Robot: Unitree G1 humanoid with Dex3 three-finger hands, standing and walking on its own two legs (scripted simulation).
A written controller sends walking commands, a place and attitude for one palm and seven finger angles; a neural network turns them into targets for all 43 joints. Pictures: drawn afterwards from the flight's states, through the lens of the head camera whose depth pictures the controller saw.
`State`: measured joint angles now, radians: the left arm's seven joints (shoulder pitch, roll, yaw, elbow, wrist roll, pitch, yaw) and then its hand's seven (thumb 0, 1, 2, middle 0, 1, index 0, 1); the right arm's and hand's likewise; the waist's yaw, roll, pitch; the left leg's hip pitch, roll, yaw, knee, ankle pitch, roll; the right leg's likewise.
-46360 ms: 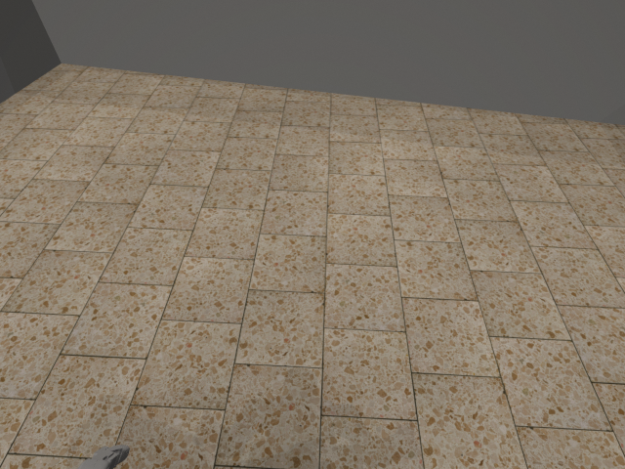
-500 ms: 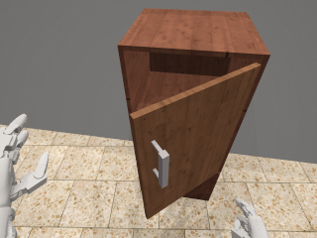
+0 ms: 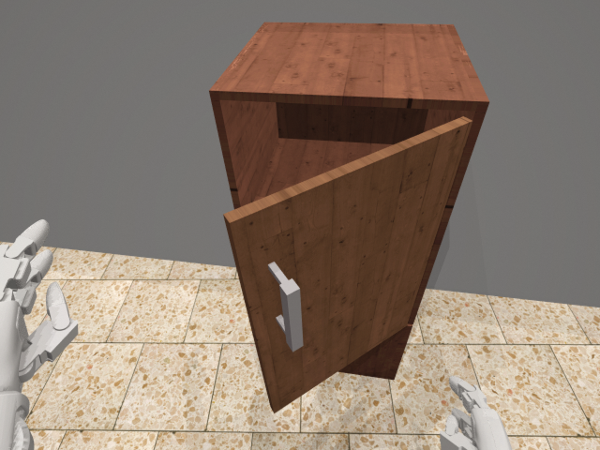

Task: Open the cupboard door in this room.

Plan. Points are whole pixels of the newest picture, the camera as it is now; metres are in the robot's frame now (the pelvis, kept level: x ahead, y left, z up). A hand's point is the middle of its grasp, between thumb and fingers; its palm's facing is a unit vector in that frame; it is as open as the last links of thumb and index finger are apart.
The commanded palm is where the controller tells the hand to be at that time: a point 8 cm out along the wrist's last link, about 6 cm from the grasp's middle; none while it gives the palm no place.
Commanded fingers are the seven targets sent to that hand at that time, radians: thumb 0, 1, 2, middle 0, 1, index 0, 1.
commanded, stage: step back with the hand held close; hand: left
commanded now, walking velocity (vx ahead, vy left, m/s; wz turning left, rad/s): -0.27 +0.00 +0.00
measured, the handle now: (285, 308) +0.30 +0.07 +0.03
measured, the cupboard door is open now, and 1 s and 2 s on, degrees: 41 41 41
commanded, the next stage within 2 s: stop stepping back and stand still in 0.98 s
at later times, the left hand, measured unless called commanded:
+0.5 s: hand (18, 363) +0.14 +0.29 +0.16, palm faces +0.39 -0.78 -0.50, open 7.4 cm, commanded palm +0.08 +0.32 +0.17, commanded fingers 0.00 0.90 0.90 -0.20 -0.30 -0.20 -0.30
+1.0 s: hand out of the picture +0.02 +0.32 +0.16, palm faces +0.55 -0.73 -0.41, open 7.4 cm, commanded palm -0.05 +0.35 +0.17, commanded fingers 0.00 0.90 0.90 -0.20 -0.30 -0.20 -0.30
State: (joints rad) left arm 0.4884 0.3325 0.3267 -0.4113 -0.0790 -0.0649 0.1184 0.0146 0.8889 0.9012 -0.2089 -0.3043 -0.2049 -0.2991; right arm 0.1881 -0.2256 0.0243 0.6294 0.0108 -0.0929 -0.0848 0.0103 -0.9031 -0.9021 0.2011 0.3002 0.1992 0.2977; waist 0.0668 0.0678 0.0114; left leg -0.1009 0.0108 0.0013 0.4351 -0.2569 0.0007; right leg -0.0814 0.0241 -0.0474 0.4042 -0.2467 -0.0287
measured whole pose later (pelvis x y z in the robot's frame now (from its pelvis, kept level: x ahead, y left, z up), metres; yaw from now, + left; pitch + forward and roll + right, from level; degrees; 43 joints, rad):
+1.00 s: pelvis -0.16 +0.04 -0.02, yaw +6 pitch +0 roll -1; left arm 0.50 0.40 0.43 -0.56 -0.02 -0.21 0.17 0.01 0.89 0.90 -0.21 -0.30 -0.21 -0.30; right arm 0.19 -0.22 0.00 0.61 0.00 -0.06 -0.06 0.01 -0.90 -0.90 0.20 0.30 0.20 0.30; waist 0.02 -0.04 0.03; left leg -0.39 -0.01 0.03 0.65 -0.28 0.01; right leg -0.45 0.02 0.06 0.61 -0.17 0.03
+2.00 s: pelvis -0.29 +0.00 +0.00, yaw -1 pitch +0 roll +0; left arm 0.54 0.37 0.42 -0.39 -0.02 -0.23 0.17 0.01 0.89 0.90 -0.21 -0.30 -0.21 -0.30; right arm 0.27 -0.22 0.01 0.68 0.00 -0.12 -0.08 0.01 -0.90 -0.90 0.20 0.30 0.20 0.30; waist 0.02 0.01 -0.01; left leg -0.30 0.02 0.02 0.63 -0.27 0.01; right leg -0.20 0.03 -0.04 0.47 -0.27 -0.05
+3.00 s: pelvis -0.34 +0.03 +0.00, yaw +0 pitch -2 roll +0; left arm 0.29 0.14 0.01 1.13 0.02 0.01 0.03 0.00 0.91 0.90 -0.20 -0.30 -0.19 -0.30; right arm 0.33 -0.14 0.00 1.14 -0.03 0.01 -0.02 0.00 -0.91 -0.90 0.20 0.30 0.20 0.30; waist -0.01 0.00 0.01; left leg -0.24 -0.03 0.02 0.43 -0.16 0.04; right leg -0.22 -0.02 -0.03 0.45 -0.20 0.00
